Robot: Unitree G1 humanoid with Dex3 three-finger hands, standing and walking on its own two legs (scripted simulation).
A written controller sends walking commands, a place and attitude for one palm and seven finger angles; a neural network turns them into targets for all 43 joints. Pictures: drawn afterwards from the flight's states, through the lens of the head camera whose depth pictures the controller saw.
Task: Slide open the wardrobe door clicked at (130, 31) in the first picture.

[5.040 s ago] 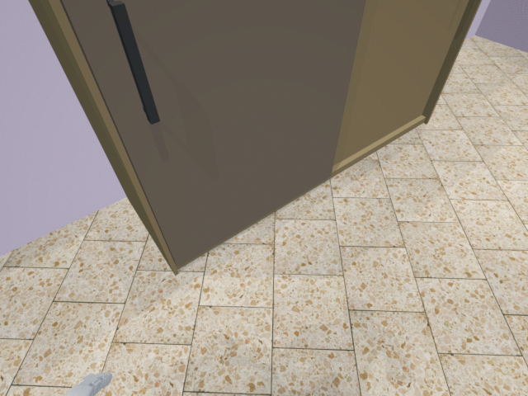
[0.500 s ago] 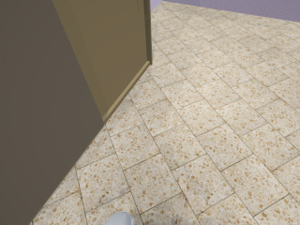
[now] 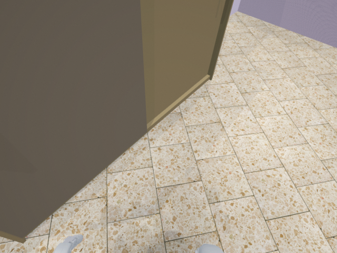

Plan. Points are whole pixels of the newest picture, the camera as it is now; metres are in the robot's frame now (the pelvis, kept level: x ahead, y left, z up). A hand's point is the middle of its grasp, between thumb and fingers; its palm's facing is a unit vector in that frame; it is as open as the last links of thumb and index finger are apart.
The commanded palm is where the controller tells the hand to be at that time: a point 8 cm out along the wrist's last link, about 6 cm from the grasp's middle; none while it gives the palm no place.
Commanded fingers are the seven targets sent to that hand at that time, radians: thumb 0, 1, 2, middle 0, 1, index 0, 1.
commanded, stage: turn to face it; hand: left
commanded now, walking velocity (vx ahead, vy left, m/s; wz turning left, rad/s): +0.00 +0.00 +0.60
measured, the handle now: out of the picture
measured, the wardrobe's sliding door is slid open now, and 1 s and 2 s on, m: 0.00 0.00 0.00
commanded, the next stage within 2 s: take the last steps up to it in 1.34 s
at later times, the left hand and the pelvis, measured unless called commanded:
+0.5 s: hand out of the picture +0.00 +0.15 -0.14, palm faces +0.31 -0.91 -0.29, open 7.4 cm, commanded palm none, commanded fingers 0.00 0.90 0.90 -0.20 -0.30 -0.20 -0.30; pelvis -0.03 -0.06 +0.00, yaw +19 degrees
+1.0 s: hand out of the picture -0.13 +0.22 -0.17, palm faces +0.60 -0.77 -0.24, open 7.4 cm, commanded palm none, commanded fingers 0.00 0.90 0.90 -0.20 -0.30 -0.20 -0.30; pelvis -0.07 -0.01 +0.00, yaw +35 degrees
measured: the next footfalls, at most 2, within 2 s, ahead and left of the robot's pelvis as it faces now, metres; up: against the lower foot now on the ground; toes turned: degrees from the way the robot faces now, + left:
right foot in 0.20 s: +0.05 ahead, -0.15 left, +0.00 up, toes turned +7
left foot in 0.70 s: -0.07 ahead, +0.09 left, +0.00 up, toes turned +32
